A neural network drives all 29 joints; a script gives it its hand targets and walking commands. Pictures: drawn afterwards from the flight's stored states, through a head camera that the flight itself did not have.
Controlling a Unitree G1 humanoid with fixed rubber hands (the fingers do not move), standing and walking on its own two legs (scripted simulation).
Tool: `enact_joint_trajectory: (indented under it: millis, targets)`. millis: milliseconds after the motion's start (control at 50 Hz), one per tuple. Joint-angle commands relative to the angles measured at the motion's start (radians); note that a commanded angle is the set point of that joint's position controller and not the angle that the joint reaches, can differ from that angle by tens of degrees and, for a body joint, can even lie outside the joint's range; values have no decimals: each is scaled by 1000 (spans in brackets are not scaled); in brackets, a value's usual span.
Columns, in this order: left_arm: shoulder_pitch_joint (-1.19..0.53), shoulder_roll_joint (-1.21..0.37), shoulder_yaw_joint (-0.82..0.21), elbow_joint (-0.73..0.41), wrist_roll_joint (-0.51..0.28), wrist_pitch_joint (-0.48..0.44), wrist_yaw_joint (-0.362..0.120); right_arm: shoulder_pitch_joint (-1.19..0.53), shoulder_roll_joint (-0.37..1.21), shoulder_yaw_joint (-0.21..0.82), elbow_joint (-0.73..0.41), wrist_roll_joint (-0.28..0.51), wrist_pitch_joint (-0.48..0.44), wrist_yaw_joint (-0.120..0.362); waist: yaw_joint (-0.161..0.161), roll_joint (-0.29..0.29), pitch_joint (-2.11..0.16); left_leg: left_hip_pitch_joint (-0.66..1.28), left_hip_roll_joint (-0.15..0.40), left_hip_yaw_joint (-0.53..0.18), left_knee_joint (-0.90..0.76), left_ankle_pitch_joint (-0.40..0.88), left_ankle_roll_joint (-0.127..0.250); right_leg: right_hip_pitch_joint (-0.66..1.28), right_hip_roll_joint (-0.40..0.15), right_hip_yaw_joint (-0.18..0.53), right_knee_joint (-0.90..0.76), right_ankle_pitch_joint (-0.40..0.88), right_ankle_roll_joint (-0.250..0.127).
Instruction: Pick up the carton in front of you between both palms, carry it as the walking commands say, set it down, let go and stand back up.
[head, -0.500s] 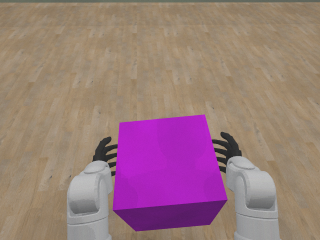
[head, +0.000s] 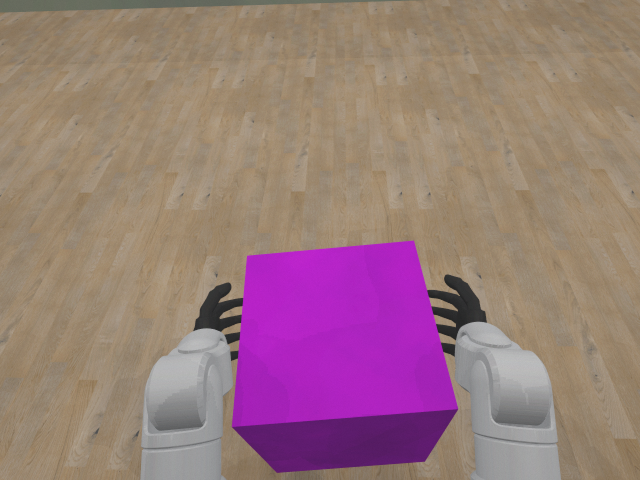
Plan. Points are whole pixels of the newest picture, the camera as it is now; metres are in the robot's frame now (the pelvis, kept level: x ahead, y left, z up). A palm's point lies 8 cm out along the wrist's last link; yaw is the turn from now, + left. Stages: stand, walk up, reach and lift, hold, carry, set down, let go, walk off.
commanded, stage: carry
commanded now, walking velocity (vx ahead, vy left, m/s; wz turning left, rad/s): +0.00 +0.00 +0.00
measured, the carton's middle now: (340, 364) +0.28 +0.00 -0.04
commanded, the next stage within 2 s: none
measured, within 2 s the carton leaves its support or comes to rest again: neither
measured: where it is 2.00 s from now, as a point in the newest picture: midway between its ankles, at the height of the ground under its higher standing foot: (338, 468)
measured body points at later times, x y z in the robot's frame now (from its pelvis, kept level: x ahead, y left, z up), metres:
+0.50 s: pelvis +0.26 +0.03 +0.00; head +0.28 +0.04 +0.44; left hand +0.56 +0.17 +0.06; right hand +0.54 -0.13 +0.07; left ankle +0.31 +0.10 -0.74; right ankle +0.22 -0.10 -0.74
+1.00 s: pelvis +0.32 +0.00 -0.01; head +0.31 +0.00 +0.44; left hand +0.62 +0.13 +0.03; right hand +0.60 -0.16 +0.04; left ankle +0.31 +0.11 -0.74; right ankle +0.22 -0.09 -0.74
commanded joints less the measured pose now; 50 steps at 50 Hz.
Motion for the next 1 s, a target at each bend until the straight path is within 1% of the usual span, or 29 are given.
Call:
enact_joint_trajectory:
  millis: [0, 40, 60, 120, 140, 180, 200, 220, 240, 260, 280, 300, 320, 340, 360, 380, 400, 440, 460, 480, 500, 520, 560, 600, 620, 660, 760, 860, 980]
  targets:
    - [-456, -1049, -698, -141, -466, -46, -337, -413, 1085, 743, -76, 446, -38, 276, -5, -127, -390, -142, 26, -1, -109, 72, -10, 426, -262, 252, -165, 312, -44]
    - [-423, -1026, -696, -149, -465, -49, -342, -377, 1078, 746, -79, 434, -47, 266, -8, -135, -356, -155, 4, 44, -227, 89, -28, 430, -247, 180, -150, 485, -49]
    - [-413, -1013, -695, -154, -463, -50, -344, -368, 1071, 749, -86, 432, -49, 263, -9, -146, -344, -147, -5, 64, -291, 110, -32, 431, -231, 139, -134, 556, -42]
    - [-404, -970, -691, -183, -455, -45, -341, -387, 1040, 761, -134, 444, -43, 256, -8, -193, -303, -101, -39, 114, -471, 219, -34, 414, -197, 58, -104, 707, -19]
    - [-403, -953, -687, -194, -449, -40, -337, -399, 1022, 764, -150, 451, -35, 256, -6, -197, -297, -70, -53, 128, -523, 269, -34, 411, -189, 38, -95, 721, -10]
    - [-394, -923, -675, -198, -435, -26, -327, -406, 983, 760, -163, 462, -13, 259, -1, -190, -290, 11, -69, 148, -607, 358, -33, 401, -177, 16, -54, 676, 7]
    - [-396, -909, -672, -198, -428, -18, -322, -400, 965, 753, -161, 465, -1, 262, -4, -181, -288, 75, -72, 160, -659, 405, -30, 384, -171, 7, -9, 634, 22]
    - [-404, -895, -669, -196, -425, -9, -318, -395, 951, 744, -153, 464, 10, 265, -17, -153, -291, 181, -82, 182, -757, 486, -29, 348, -151, -17, 73, 606, 48]
    - [-410, -878, -668, -192, -423, 2, -316, -400, 932, 733, -144, 458, 21, 269, -25, -107, -298, 302, -69, 177, -827, 585, -32, 292, -128, -16, 149, 557, 76]
    - [-419, -860, -668, -182, -421, 11, -314, -408, 903, 715, -131, 452, 34, 273, -26, -35, -343, 460, 54, 61, -773, 866, -30, 193, -103, 4, 265, 321, 109]
    - [-457, -851, -682, -194, -430, 27, -312, -395, 897, 691, -93, 436, 39, 276, -37, 136, -445, 709, 251, -119, -632, 1294, 97, 14, -62, 75, 408, -69, 137]
    - [-446, -852, -687, -188, -431, 39, -313, -355, 908, 679, -54, 435, 39, 278, -38, 211, -497, 751, 304, -219, -661, 1308, 187, -74, -14, 134, 471, -388, 132]
    - [-459, -870, -690, -177, -429, 40, -315, -357, 926, 673, -50, 439, 38, 281, -34, 167, -482, 698, 297, -200, -713, 1183, 190, -81, -28, 178, 458, -436, 123]
    - [-475, -895, -694, -164, -431, 37, -317, -368, 954, 667, -38, 439, 36, 283, -28, 134, -470, 657, 277, -171, -746, 1030, 163, -65, -41, 200, 367, -444, 109]
    - [-497, -920, -697, -159, -439, 32, -320, -393, 980, 666, -41, 441, 32, 285, -25, 135, -438, 576, 248, -127, -778, 901, 127, -19, -48, 192, 241, -458, 102]
    - [-527, -945, -701, -156, -450, 28, -321, -416, 1000, 666, -44, 441, 30, 285, -25, 154, -425, 543, 221, -98, -790, 814, 106, 15, -37, 173, 154, -424, 102]
    - [-538, -963, -706, -159, -457, 23, -320, -428, 1011, 668, -52, 442, 26, 286, -27, 147, -443, 536, 206, -75, -788, 731, 98, 47, -25, 150, 122, -336, 103]
    - [-545, -978, -715, -176, -460, 13, -317, -454, 1021, 675, -77, 447, 17, 287, -19, 102, -473, 488, 178, -16, -770, 607, 74, 128, -45, 132, 18, -116, 107]
    - [-550, -980, -716, -187, -462, 13, -316, -461, 1021, 679, -88, 448, 14, 285, -19, 84, -475, 449, 155, 9, -758, 548, 58, 175, -64, 133, -6, -15, 112]
    - [-553, -985, -715, -185, -458, 12, -314, -481, 1015, 684, -102, 450, 16, 287, -16, 58, -463, 453, 130, 49, -737, 502, 39, 155, -104, 159, -18, 26, 112]
    - [-556, -973, -709, -186, -456, 19, -314, -477, 1016, 685, -84, 449, 18, 286, -21, 36, -445, 414, 114, 49, -708, 494, 27, 184, -133, 174, 6, 112, 114]
    - [-546, -971, -706, -161, -451, 22, -315, -475, 1010, 688, -82, 449, 22, 285, -25, 4, -420, 401, 103, 45, -692, 549, 20, 170, -147, 173, 45, 177, 112]
    - [-484, -961, -691, -101, -435, 29, -321, -432, 995, 680, -35, 434, 29, 286, -22, -6, -407, 396, 104, 38, -636, 659, 19, 168, -142, 166, 70, 260, 113]
    - [-447, -963, -681, -51, -420, 24, -329, -407, 996, 680, 8, 420, 27, 290, -21, -22, -401, 378, 100, 38, -589, 760, 20, 173, -135, 162, 103, 395, 113]
    - [-436, -971, -677, -31, -416, 18, -333, -399, 1003, 682, 25, 417, 23, 292, -21, -27, -400, 364, 95, 41, -576, 785, 19, 180, -132, 159, 114, 440, 114]
    - [-442, -990, -676, -5, -413, 0, -341, -411, 1021, 689, 43, 416, 8, 299, -20, -35, -389, 339, 86, 48, -562, 777, 13, 187, -131, 156, 122, 494, 116]
    - [-474, -1025, -678, 30, -401, -74, -355, -456, 1058, 707, 69, 417, -59, 315, -18, -43, -368, 297, 68, 52, -555, 684, 3, 216, -133, 151, 126, 553, 106]
    - [-467, -1016, -677, 42, -375, -163, -356, -443, 1046, 703, 94, 392, -145, 322, -16, -31, -389, 314, 69, 45, -549, 697, 10, 226, -129, 146, 138, 534, 99]
    - [-398, -969, -647, 91, -320, -266, -355, -370, 1000, 662, 143, 327, -247, 321, -17, -24, -400, 316, 72, 38, -541, 686, 16, 227, -129, 145, 141, 508, 96]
